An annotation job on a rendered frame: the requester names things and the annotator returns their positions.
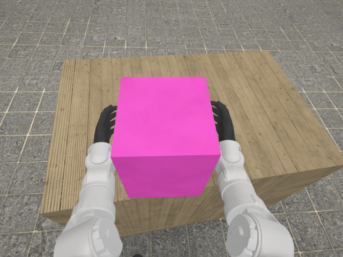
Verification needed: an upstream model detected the left robot hand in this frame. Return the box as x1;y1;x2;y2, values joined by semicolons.
93;105;117;143

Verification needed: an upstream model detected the pedestal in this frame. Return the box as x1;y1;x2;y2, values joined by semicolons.
40;51;343;238

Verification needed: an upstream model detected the robot right forearm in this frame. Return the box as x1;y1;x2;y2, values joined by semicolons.
215;140;281;225

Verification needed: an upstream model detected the robot left forearm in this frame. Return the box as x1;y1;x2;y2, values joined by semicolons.
54;142;116;250

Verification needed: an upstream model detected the robot left upper arm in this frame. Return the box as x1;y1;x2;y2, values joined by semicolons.
54;216;123;257

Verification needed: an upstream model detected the carton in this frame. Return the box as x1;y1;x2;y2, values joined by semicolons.
110;77;221;198

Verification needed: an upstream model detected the robot right upper arm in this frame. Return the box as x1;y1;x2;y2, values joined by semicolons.
226;213;294;257

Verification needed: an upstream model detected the right robot hand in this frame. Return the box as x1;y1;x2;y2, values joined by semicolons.
211;101;235;142

